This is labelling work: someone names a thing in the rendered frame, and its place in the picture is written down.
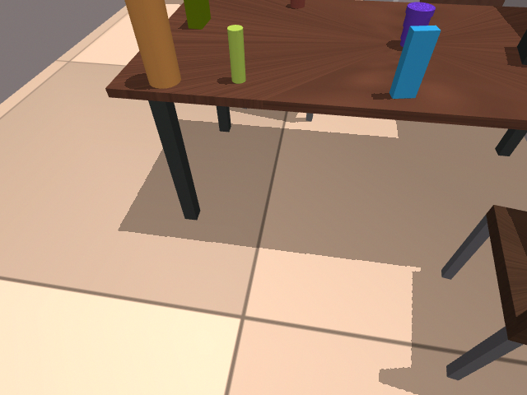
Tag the table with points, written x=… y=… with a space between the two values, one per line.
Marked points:
x=337 y=57

